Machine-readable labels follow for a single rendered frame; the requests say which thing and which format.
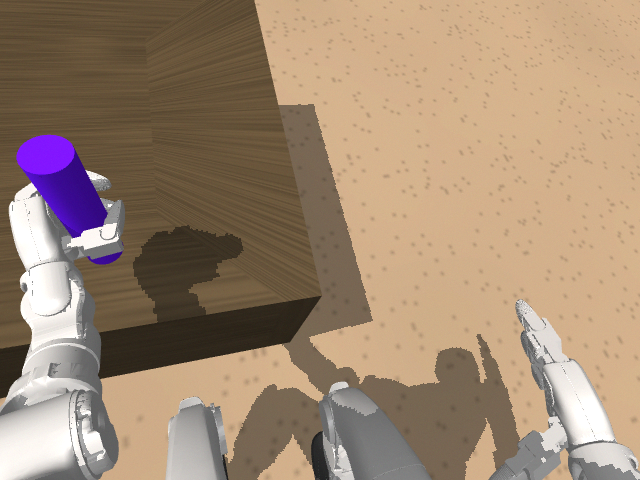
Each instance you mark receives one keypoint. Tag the right robot hand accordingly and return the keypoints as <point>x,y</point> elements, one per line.
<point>576,413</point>

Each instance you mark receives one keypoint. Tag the right robot foot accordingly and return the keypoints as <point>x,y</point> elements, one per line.
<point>318,459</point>

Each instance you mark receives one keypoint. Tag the left robot arm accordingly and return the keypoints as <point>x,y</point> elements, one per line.
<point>53,423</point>

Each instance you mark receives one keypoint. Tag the right robot arm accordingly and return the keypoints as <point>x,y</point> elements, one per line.
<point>602,460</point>

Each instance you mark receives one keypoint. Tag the left robot hand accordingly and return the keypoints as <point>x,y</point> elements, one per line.
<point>40,237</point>

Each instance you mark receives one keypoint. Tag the can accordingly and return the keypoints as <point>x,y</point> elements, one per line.
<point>53,166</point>

